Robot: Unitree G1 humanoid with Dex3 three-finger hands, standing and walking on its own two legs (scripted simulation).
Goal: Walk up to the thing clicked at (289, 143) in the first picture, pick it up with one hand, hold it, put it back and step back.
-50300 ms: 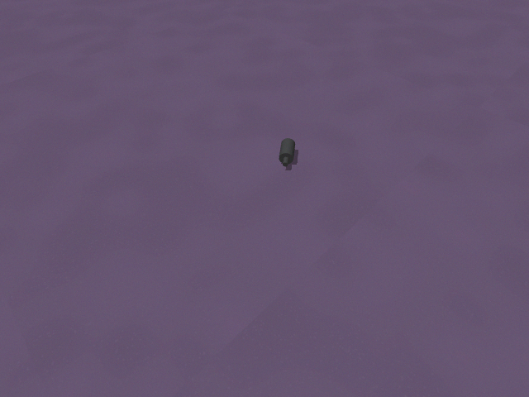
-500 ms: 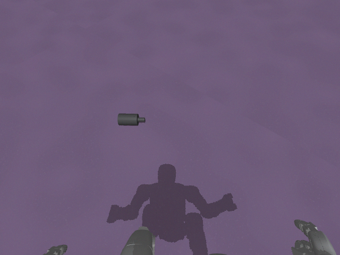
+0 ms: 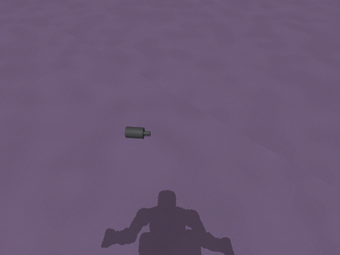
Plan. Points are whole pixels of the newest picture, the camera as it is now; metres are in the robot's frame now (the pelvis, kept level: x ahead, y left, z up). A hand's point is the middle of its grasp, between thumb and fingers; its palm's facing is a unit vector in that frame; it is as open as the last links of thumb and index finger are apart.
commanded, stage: step back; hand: left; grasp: from above
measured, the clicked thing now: (138, 132) +1.07 +0.28 -0.73
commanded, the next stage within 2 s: stand in 0.68 s
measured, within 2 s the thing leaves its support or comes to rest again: neither
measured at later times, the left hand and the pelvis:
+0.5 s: hand out of the picture +0.10 +0.28 -0.16, palm faces +0.07 -0.93 -0.36, open 7.4 cm; pelvis +0.04 +0.01 -0.01, yaw +2 degrees
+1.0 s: hand out of the picture +0.14 +0.26 -0.14, palm faces +0.01 -0.94 -0.34, open 7.4 cm; pelvis +0.05 +0.01 +0.01, yaw +2 degrees
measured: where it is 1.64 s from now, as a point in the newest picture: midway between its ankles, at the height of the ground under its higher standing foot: outside the picture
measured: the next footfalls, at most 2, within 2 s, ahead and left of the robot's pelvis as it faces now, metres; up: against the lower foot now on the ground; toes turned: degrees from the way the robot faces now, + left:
left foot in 0.38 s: +0.13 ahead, +0.14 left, +0.00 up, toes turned +4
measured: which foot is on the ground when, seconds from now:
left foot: down 0.00-0.08, up 0.10-0.36, down 0.38-1.00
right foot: down 0.00-1.00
